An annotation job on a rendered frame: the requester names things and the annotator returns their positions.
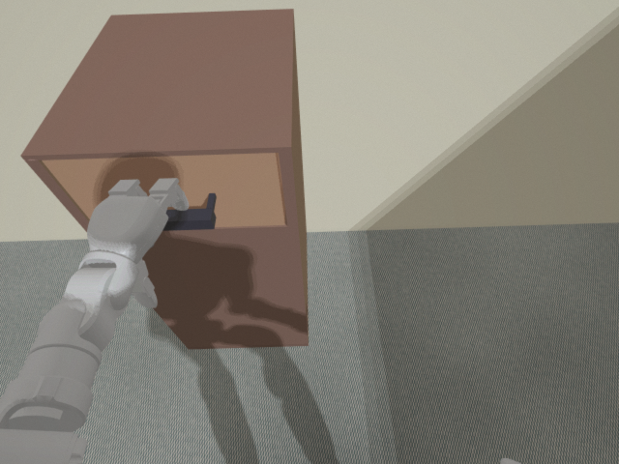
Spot left robot forearm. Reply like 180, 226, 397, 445
0, 251, 139, 432

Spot drawer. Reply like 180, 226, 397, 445
42, 153, 285, 227

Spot handle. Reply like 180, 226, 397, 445
163, 193, 217, 231

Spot cabinet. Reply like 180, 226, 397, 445
21, 9, 309, 349

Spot robot left hand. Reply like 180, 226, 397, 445
87, 178, 189, 308

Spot robot left upper arm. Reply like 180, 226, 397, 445
0, 429, 88, 464

